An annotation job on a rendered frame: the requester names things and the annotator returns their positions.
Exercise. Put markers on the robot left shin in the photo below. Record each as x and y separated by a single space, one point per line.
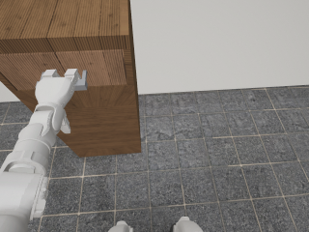
121 222

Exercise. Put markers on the left robot forearm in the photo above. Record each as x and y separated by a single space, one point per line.
32 149

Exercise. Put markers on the robot shin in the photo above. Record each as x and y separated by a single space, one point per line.
121 222
184 218

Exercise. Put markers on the drawer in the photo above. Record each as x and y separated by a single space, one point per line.
104 67

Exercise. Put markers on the handle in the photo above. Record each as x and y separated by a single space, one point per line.
80 84

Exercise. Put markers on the robot right shin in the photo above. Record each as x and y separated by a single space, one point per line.
184 218

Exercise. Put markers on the cabinet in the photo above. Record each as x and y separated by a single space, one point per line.
104 120

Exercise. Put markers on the left robot upper arm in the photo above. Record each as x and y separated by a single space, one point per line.
22 198

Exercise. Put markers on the robot left hand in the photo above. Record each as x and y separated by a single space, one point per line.
58 90

